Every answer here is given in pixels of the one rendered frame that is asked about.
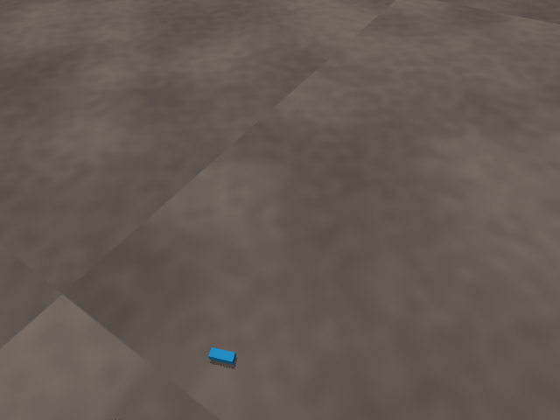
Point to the small box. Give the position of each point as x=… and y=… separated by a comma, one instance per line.
x=222, y=356

